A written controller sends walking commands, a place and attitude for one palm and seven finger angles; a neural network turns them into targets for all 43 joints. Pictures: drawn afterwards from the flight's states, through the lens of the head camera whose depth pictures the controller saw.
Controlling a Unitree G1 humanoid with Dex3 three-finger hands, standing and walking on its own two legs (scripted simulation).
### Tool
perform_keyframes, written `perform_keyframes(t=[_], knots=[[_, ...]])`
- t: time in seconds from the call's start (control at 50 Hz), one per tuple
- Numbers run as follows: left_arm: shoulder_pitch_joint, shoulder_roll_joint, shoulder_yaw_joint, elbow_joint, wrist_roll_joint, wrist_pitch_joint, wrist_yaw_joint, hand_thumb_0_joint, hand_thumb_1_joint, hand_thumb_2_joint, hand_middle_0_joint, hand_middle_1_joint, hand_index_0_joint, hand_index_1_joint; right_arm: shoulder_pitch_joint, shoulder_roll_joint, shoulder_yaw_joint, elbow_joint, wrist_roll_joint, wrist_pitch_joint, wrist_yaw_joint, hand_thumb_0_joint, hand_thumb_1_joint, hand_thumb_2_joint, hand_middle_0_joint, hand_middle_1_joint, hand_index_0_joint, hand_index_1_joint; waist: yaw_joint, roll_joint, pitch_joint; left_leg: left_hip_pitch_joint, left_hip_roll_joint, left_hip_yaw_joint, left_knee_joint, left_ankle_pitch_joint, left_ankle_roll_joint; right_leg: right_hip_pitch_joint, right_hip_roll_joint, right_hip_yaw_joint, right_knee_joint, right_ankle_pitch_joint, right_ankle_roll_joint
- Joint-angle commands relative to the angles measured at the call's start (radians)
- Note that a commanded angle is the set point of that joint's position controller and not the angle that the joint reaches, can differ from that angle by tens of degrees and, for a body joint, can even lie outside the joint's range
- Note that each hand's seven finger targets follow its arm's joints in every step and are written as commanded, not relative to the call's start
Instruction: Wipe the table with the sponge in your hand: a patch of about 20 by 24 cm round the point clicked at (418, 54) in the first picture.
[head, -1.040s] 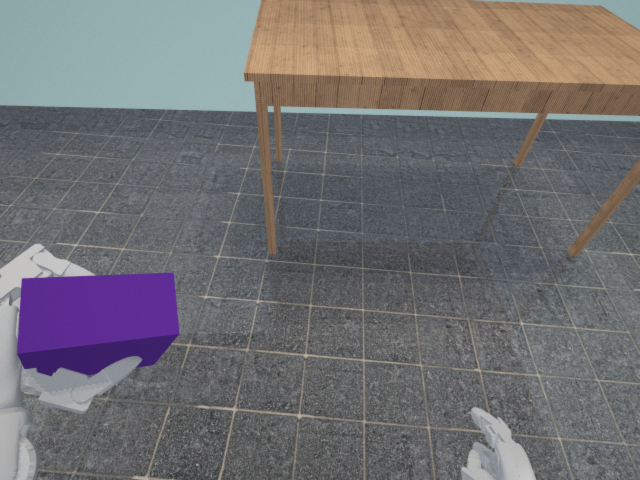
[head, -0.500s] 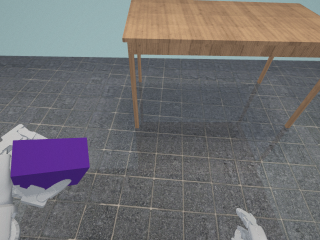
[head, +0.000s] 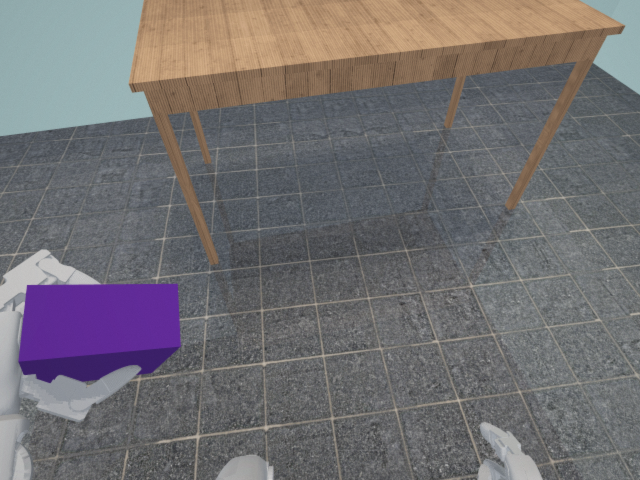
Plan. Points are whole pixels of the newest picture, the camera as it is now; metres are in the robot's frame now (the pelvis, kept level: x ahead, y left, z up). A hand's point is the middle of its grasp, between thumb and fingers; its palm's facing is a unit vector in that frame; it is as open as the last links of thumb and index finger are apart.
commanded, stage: walk to a spot facing it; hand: left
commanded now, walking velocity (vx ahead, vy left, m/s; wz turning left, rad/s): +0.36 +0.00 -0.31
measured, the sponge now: (121, 336) +0.23 +0.20 +0.14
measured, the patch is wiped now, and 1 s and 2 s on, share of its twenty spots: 0.00 0.00 0.00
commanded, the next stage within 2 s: take the last steps up to it in 0.88 s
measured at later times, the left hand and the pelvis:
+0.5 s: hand (189, 165) +0.43 +0.18 +0.18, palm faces +0.21 -0.87 -0.44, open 9.9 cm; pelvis +0.16 +0.00 +0.00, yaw -12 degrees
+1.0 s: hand (285, 79) +0.61 +0.08 +0.19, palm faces +0.17 -0.86 -0.48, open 9.9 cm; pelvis +0.35 -0.09 -0.01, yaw -14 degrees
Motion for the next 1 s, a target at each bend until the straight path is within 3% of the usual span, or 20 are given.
perform_keyframes(t=[0.0, 0.14, 0.2, 0.22, 0.24, 0.26, 0.28, 0.3, 0.36, 0.42, 0.5, 0.58, 0.6, 0.62, 0.64, 0.66, 0.72, 0.78, 0.92, 0.98], knots=[[-0.042, 0.216, 0.185, -0.222, -0.02, -0.085, 0.044, 0.0, 0.1, 1.3, -1.2, -1.6, -1.2, -1.6, -0.108, -0.077, -0.032, -0.176, 0.001, -0.037, 0.0, 0.0, -0.9, -0.9, 0.2, 0.3, 0.2, 0.3, 0.026, -0.025, -0.133, -0.152, 0.018, 0.021, -0.161, 0.045, 0.003, 0.255, -0.276, 0.293, -0.133, 0.478, -0.088], [-0.021, 0.185, 0.153, -0.217, -0.028, -0.058, 0.048, 0.0, 0.1, 1.3, -1.2, -1.6, -1.2, -1.6, -0.099, -0.087, -0.04, -0.212, 0.017, -0.054, 0.001, 0.0, -0.9, -0.9, 0.2, 0.3, 0.2, 0.3, 0.045, -0.11, -0.127, 0.031, -0.007, 0.101, -0.474, 0.035, 0.042, 0.236, -0.269, 0.294, -0.092, 0.492, -0.095], [-0.053, 0.191, 0.152, -0.258, -0.028, -0.059, 0.053, 0.0, 0.1, 1.3, -1.2, -1.6, -1.2, -1.6, -0.06, -0.093, -0.042, -0.211, 0.013, -0.06, -0.009, 0.0, -0.9, -0.9, 0.2, 0.3, 0.2, 0.3, 0.021, -0.066, -0.161, 0.315, -0.04, 0.164, -0.67, 0.167, 0.064, 0.134, -0.2, 0.226, 0.051, 0.524, -0.032], [-0.083, 0.193, 0.146, -0.291, -0.03, -0.065, 0.052, 0.0, 0.1, 1.3, -1.2, -1.6, -1.2, -1.6, -0.047, -0.107, -0.051, -0.212, 0.014, -0.062, -0.016, 0.0, -0.9, -0.9, 0.2, 0.3, 0.2, 0.3, 0.0, -0.028, -0.191, 0.518, -0.014, 0.129, -0.71, 0.233, 0.091, 0.01, -0.169, 0.188, 0.182, 0.506, 0.01], [-0.087, 0.189, 0.145, -0.299, -0.03, -0.07, 0.052, 0.0, 0.1, 1.3, -1.2, -1.6, -1.2, -1.6, -0.049, -0.134, -0.059, -0.213, 0.014, -0.063, -0.022, 0.0, -0.9, -0.9, 0.2, 0.3, 0.2, 0.3, -0.011, 0.128, -0.236, 0.722, 0.115, -0.051, -0.732, 0.267, 0.149, -0.162, -0.114, 0.132, 0.356, 0.319, 0.06], [-0.116, 0.197, 0.145, -0.327, -0.03, -0.084, 0.053, 0.0, 0.1, 1.3, -1.2, -1.6, -1.2, -1.6, -0.045, -0.124, -0.054, -0.205, 0.008, -0.06, -0.02, 0.0, -0.9, -0.9, 0.2, 0.3, 0.2, 0.3, -0.005, 0.256, -0.255, 0.861, 0.333, -0.315, -0.743, 0.368, 0.251, -0.376, -0.056, 0.05, 0.572, -0.167, 0.102], [-0.146, 0.218, 0.151, -0.3, -0.019, -0.088, 0.057, 0.0, 0.1, 1.3, -1.2, -1.6, -1.2, -1.6, -0.046, -0.104, -0.038, -0.203, 0.003, -0.065, -0.018, 0.0, -0.9, -0.9, 0.2, 0.3, 0.2, 0.3, 0.006, 0.248, -0.195, 0.787, 0.416, -0.434, -0.815, 0.314, 0.305, -0.455, -0.05, 0.065, 0.735, -0.308, 0.104], [-0.159, 0.252, 0.166, -0.291, -0.018, -0.085, 0.052, 0.0, 0.1, 1.3, -1.2, -1.6, -1.2, -1.6, -0.074, -0.095, -0.025, -0.185, -0.011, -0.068, -0.024, 0.0, -0.9, -0.9, 0.2, 0.3, 0.2, 0.3, 0.003, 0.243, -0.143, 0.673, 0.433, -0.444, -0.859, 0.164, 0.312, -0.479, -0.096, 0.097, 0.813, -0.264, 0.1], [-0.188, 0.212, 0.133, -0.365, -0.002, -0.066, 0.044, 0.0, 0.1, 1.3, -1.2, -1.6, -1.2, -1.6, -0.087, -0.092, -0.03, -0.167, -0.004, -0.083, -0.015, 0.0, -0.9, -0.9, 0.2, 0.3, 0.2, 0.3, 0.016, 0.19, -0.018, 0.472, 0.37, -0.194, -0.882, 0.099, 0.252, -0.485, -0.182, 0.069, 0.754, -0.166, 0.113], [-0.076, 0.175, 0.147, -0.32, -0.003, -0.049, 0.044, 0.0, 0.1, 1.3, -1.2, -1.6, -1.2, -1.6, -0.076, -0.096, -0.033, -0.17, 0.0, -0.091, -0.011, 0.0, -0.9, -0.9, 0.2, 0.3, 0.2, 0.3, 0.029, 0.231, -0.024, 0.366, 0.293, 0.048, -0.889, 0.123, 0.186, -0.335, -0.186, -0.037, 0.538, -0.056, 0.122], [-0.073, 0.162, 0.161, -0.233, -0.003, -0.049, 0.039, 0.0, 0.1, 1.3, -1.2, -1.6, -1.2, -1.6, -0.07, -0.096, -0.04, -0.177, -0.002, -0.097, -0.006, 0.0, -0.9, -0.9, 0.2, 0.3, 0.2, 0.3, -0.001, 0.26, -0.009, 0.36, 0.275, 0.142, -0.871, 0.23, 0.157, -0.225, -0.144, -0.156, 0.323, 0.011, 0.133], [-0.096, 0.173, 0.165, -0.177, -0.01, -0.041, 0.031, 0.0, 0.1, 1.3, -1.2, -1.6, -1.2, -1.6, -0.073, -0.083, -0.046, -0.169, 0.013, -0.082, -0.016, 0.0, -0.9, -0.9, 0.2, 0.3, 0.2, 0.3, 0.025, 0.137, -0.108, 0.388, 0.21, 0.24, -0.516, 0.342, 0.124, 0.03, -0.056, -0.245, 0.099, 0.084, 0.119], [-0.115, 0.187, 0.163, -0.194, -0.005, -0.034, 0.033, 0.0, 0.1, 1.3, -1.2, -1.6, -1.2, -1.6, -0.07, -0.068, -0.046, -0.168, 0.02, -0.079, -0.013, 0.0, -0.9, -0.9, 0.2, 0.3, 0.2, 0.3, 0.037, 0.008, -0.162, 0.327, 0.16, 0.244, -0.287, 0.319, 0.106, 0.155, -0.087, -0.162, 0.038, 0.094, 0.091], [-0.139, 0.224, 0.185, -0.22, 0.005, -0.033, 0.038, 0.0, 0.1, 1.3, -1.2, -1.6, -1.2, -1.6, -0.072, -0.043, -0.048, -0.177, 0.025, -0.073, -0.009, 0.0, -0.9, -0.9, 0.2, 0.3, 0.2, 0.3, 0.031, -0.248, -0.214, 0.094, 0.061, 0.225, 0.009, 0.036, 0.078, 0.319, -0.281, 0.197, -0.008, 0.251, -0.011], [-0.094, 0.235, 0.211, -0.211, -0.003, -0.03, 0.043, 0.0, 0.1, 1.3, -1.2, -1.6, -1.2, -1.6, -0.113, -0.043, -0.037, -0.196, 0.021, -0.077, -0.008, 0.0, -0.9, -0.9, 0.2, 0.3, 0.2, 0.3, 0.039, -0.332, -0.234, -0.128, -0.034, 0.109, 0.21, -0.263, 0.062, 0.412, -0.43, 0.527, -0.056, 0.476, -0.107], [-0.139, 0.257, 0.239, -0.28, -0.014, -0.044, 0.047, 0.0, 0.1, 1.3, -1.2, -1.6, -1.2, -1.6, -0.137, -0.056, -0.035, -0.188, 0.011, -0.082, -0.002, 0.0, -0.9, -0.9, 0.2, 0.3, 0.2, 0.3, 0.034, -0.205, -0.22, -0.137, 0.016, -0.01, 0.273, -0.241, 0.056, 0.356, -0.476, 0.549, -0.079, 0.443, -0.114], [-0.056, 0.259, 0.241, -0.387, -0.005, -0.068, 0.049, 0.0, 0.1, 1.3, -1.2, -1.6, -1.2, -1.6, -0.138, -0.07, -0.038, -0.146, 0.013, -0.052, 0.016, 0.0, -0.9, -0.9, 0.2, 0.3, 0.2, 0.3, 0.019, -0.06, -0.197, -0.181, 0.068, -0.059, 0.295, -0.108, 0.028, 0.299, -0.452, 0.342, -0.062, 0.403, -0.107], [-0.036, 0.251, 0.249, -0.44, -0.005, -0.083, 0.059, 0.0, 0.1, 1.3, -1.2, -1.6, -1.2, -1.6, -0.152, -0.075, -0.043, -0.145, 0.007, -0.032, 0.013, 0.0, -0.9, -0.9, 0.2, 0.3, 0.2, 0.3, 0.0, -0.042, -0.151, -0.114, 0.087, -0.045, 0.126, -0.047, 0.02, 0.147, -0.419, 0.15, -0.097, 0.412, -0.08], [0.062, 0.198, 0.255, -0.312, -0.032, -0.07, 0.079, 0.0, 0.1, 1.3, -1.2, -1.6, -1.2, -1.6, -0.094, -0.055, -0.057, -0.189, 0.009, -0.031, 0.002, 0.0, -0.9, -0.9, 0.2, 0.3, 0.2, 0.3, 0.026, -0.107, -0.151, 0.101, 0.003, 0.155, -0.474, 0.089, 0.041, 0.199, -0.357, 0.0, -0.026, 0.572, -0.034], [0.002, 0.189, 0.218, -0.284, -0.027, -0.071, 0.078, 0.0, 0.1, 1.3, -1.2, -1.6, -1.2, -1.6, -0.051, -0.075, -0.077, -0.193, 0.009, -0.035, -0.027, 0.0, -0.9, -0.9, 0.2, 0.3, 0.2, 0.3, -0.014, 0.001, -0.205, 0.476, -0.038, 0.171, -0.699, 0.309, 0.067, 0.071, -0.257, -0.083, 0.257, 0.523, 0.063]])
